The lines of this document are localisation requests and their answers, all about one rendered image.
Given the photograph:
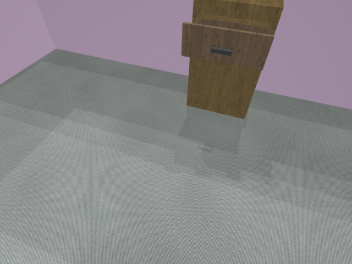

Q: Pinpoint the handle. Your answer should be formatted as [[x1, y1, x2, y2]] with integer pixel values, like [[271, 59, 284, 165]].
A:
[[210, 45, 233, 56]]

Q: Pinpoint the cabinet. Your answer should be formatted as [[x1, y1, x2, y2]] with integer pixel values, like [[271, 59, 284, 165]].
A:
[[187, 0, 284, 119]]

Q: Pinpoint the drawer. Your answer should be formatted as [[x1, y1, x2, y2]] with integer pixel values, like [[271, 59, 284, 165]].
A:
[[181, 18, 274, 71]]

